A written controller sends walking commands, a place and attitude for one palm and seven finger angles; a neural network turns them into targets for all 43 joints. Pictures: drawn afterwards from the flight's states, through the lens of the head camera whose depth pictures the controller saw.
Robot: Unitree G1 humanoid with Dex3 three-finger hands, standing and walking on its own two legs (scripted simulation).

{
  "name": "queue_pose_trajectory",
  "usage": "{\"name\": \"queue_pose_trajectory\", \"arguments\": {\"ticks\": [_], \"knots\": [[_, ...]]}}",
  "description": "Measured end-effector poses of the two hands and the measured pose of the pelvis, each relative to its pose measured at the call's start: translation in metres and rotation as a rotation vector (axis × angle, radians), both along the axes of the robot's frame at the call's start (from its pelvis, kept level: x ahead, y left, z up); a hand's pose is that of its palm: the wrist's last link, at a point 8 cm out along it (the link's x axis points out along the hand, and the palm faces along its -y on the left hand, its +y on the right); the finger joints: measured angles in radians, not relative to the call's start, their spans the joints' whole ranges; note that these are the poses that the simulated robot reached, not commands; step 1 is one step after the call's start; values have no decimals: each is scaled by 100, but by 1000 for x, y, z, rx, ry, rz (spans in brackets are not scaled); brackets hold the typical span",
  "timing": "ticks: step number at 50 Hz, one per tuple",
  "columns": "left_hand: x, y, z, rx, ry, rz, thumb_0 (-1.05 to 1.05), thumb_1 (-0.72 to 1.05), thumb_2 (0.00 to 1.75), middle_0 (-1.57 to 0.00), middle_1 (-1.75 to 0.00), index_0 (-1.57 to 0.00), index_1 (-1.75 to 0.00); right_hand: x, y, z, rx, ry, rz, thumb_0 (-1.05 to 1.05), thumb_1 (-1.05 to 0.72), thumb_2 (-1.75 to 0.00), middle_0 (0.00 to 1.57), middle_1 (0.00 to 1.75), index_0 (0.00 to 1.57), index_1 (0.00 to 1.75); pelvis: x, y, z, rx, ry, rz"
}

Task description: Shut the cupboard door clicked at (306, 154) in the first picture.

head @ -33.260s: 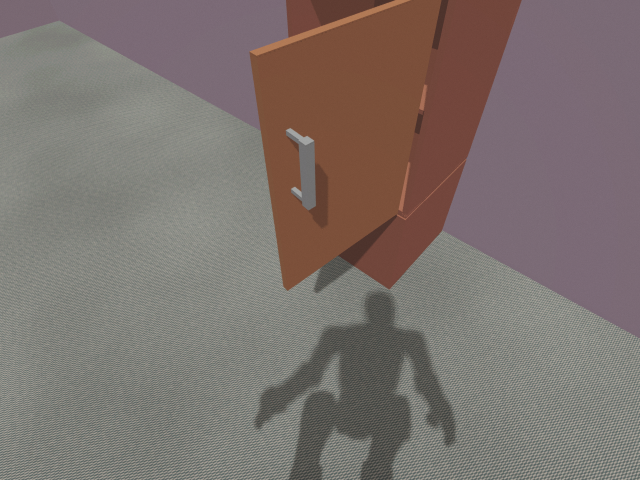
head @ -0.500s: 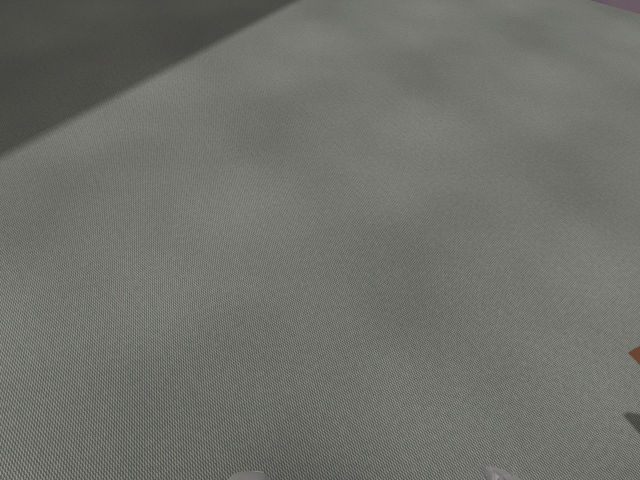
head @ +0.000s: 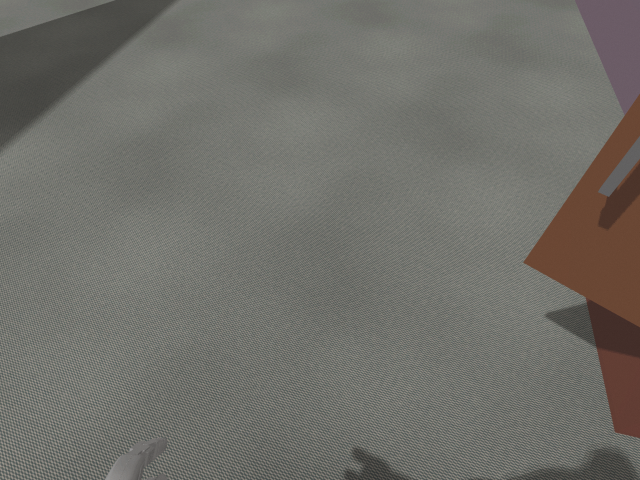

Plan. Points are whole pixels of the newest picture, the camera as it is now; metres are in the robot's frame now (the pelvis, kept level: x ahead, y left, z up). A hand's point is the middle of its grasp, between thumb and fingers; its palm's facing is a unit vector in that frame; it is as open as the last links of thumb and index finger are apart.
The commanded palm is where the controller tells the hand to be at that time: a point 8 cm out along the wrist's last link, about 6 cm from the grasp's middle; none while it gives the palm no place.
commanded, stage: turn to face it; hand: left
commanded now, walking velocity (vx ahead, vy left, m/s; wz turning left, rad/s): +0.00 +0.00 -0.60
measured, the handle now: (634, 152) +0.60 -0.49 +0.06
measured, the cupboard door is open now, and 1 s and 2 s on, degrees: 62 62 62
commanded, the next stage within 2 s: take the last steps up to it in 1.14 s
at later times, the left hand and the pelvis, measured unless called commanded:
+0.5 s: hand out of the picture +0.14 +0.22 -0.16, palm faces -0.22 -0.96 -0.18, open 7.4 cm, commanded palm none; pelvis +0.02 +0.03 +0.02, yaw -17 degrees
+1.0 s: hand (254, 436) +0.20 +0.11 -0.13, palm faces -0.50 -0.83 -0.25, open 7.4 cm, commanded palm none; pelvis +0.01 +0.00 +0.02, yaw -31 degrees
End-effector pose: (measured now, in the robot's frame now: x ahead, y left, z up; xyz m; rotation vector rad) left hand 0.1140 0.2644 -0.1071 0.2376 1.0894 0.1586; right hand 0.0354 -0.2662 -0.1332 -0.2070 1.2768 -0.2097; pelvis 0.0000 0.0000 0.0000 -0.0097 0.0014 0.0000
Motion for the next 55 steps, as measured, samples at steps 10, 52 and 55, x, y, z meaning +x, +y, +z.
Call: {"name": "queue_pose_trajectory", "arguments": {"ticks": [10, 52, 55], "knots": [[6, -36, 6, -24, 60, -87, 0, 90, 90, -20, -30, -20, -30, 5, -9, 19, 6, -45, -86, 1, -91, -89, 20, 29, 20, 30, 3, -6, 17, 19, 15, -97], [98, -109, 1, -16, 92, -535, 0, 90, 90, -20, -30, -20, -30, -115, 16, 17, 13, -17, -557, 1, -91, -89, 20, 29, 20, 30, 15, -3, 18, 12, 13, -551], [96, -107, -7, -40, 115, -536, 0, 90, 89, -20, -30, -20, -30, -106, 20, 22, -1, -28, -560, 1, -91, -89, 20, 30, 20, 30, 21, 0, 18, 6, 18, -566]]}}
